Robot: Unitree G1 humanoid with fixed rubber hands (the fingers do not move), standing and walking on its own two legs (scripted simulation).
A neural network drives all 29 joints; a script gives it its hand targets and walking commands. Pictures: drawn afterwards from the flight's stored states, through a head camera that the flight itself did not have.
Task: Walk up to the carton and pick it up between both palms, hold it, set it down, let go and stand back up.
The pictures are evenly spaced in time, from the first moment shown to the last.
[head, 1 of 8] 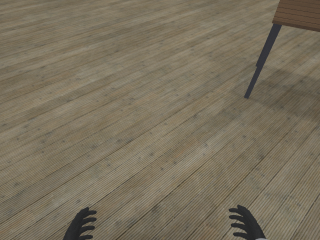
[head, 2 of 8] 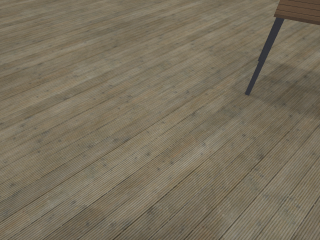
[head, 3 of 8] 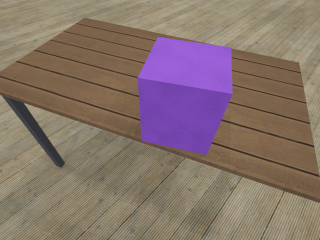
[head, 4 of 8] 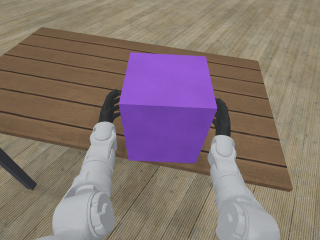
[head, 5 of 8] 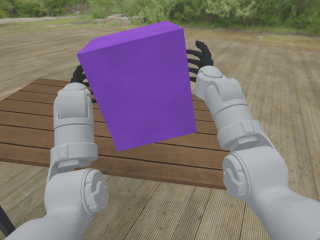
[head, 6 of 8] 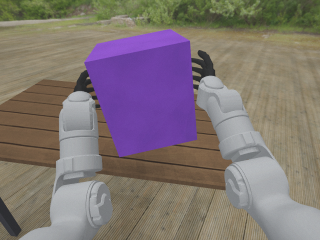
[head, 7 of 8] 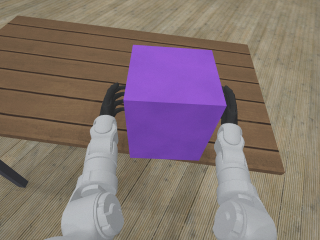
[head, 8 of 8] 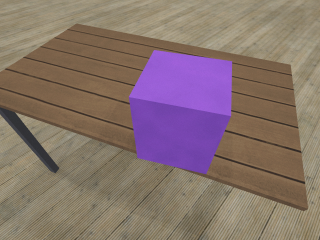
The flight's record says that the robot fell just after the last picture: no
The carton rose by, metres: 0.22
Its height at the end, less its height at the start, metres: +0.00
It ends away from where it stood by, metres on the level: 0.06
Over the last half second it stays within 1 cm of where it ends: yes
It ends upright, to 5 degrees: yes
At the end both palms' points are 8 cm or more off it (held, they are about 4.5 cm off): yes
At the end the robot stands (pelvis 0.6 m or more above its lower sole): yes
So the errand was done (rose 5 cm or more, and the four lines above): yes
